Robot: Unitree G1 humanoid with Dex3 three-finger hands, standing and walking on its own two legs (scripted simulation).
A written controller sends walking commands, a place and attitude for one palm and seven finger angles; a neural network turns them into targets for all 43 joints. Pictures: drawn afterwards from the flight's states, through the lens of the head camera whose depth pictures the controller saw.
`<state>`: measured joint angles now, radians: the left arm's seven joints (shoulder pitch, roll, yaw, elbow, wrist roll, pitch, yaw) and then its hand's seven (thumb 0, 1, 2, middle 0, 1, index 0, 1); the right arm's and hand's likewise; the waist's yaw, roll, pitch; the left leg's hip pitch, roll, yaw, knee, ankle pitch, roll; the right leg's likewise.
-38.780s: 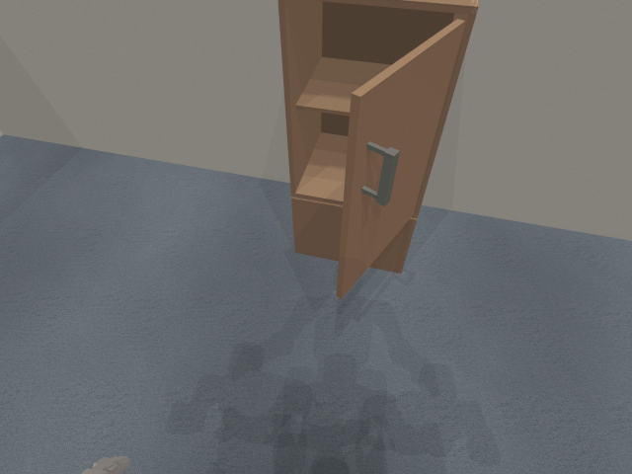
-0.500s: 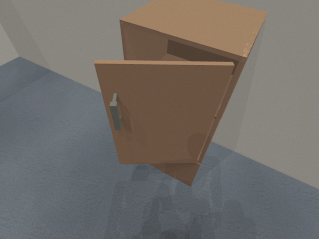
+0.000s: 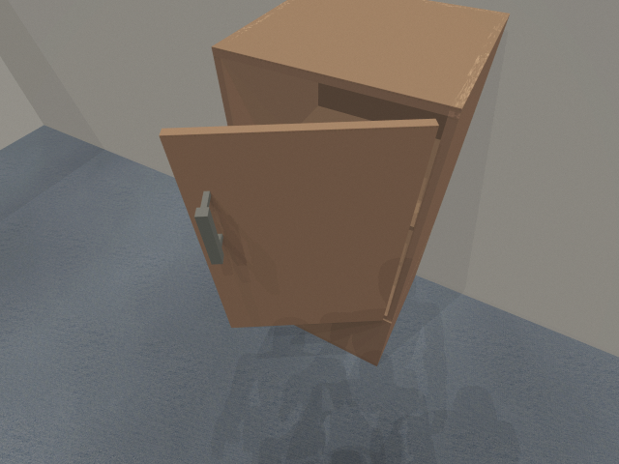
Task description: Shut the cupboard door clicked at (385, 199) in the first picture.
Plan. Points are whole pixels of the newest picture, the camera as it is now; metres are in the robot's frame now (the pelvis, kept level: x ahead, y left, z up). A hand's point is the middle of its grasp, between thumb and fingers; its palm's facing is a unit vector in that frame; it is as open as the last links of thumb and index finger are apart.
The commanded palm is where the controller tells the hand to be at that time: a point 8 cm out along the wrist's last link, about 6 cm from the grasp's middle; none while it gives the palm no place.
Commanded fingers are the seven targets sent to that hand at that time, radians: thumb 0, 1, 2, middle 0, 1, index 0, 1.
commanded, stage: raise the hand and make a fist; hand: left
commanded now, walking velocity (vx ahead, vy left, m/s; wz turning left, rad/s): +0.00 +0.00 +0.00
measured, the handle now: (211, 228) +0.47 +0.20 +0.00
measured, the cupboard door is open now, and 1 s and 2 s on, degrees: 31 31 31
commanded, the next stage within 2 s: bring the fist close to the handle in 1.98 s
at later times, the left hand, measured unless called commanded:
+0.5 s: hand out of the picture +0.12 +0.17 -0.08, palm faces +0.16 -0.99 +0.00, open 6.1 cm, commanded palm +0.11 +0.22 -0.05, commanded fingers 0.00 0.90 0.90 -0.60 -0.74 -0.60 -0.74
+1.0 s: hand (167, 442) +0.16 +0.19 -0.03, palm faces +0.11 -0.99 -0.04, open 3.8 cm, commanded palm +0.13 +0.24 -0.03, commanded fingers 0.00 0.90 0.90 -1.06 -1.24 -1.06 -1.24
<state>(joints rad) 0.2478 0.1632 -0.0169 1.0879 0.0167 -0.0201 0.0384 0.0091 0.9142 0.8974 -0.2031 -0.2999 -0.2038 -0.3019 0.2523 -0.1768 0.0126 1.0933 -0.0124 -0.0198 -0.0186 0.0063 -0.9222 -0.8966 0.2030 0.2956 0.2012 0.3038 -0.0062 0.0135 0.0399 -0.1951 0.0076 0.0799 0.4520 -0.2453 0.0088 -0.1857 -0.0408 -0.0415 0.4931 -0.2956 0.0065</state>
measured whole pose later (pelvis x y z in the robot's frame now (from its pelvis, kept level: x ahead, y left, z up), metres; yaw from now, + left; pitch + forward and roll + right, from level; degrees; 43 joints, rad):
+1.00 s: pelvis -0.05 +0.00 -0.09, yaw +2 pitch +14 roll -2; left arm 0.47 0.20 0.11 -0.09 -0.24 -0.41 -0.14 0.02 0.90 0.90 -0.89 -1.05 -0.89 -1.05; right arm 0.28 -0.24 -0.01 0.55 0.01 -0.21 -0.06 0.01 -0.91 -0.90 0.21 0.30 0.21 0.30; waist 0.00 0.03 -0.12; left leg -0.92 0.04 0.00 1.16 -0.48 0.01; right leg -0.86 -0.04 -0.09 1.13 -0.51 -0.01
